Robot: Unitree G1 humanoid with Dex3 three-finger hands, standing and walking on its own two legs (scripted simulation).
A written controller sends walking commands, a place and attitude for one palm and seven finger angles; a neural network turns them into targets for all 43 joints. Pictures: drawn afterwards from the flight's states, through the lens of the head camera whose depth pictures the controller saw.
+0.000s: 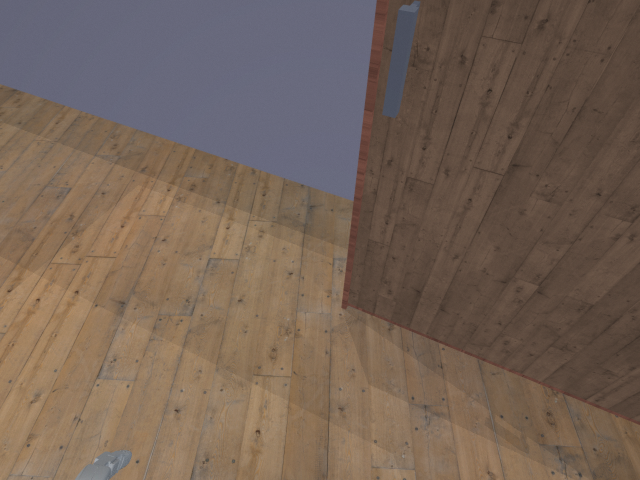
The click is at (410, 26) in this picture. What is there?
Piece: wardrobe's sliding door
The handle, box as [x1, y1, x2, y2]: [382, 1, 420, 117]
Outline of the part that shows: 420,1 414,1 409,6 402,5 398,10 382,113 388,116 394,117 399,109 414,26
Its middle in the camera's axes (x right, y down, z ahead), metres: +0.14 -0.31 +0.68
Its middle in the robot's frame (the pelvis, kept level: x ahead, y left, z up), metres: +0.75 -0.10 +0.17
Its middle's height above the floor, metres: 0.94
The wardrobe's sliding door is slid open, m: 0.00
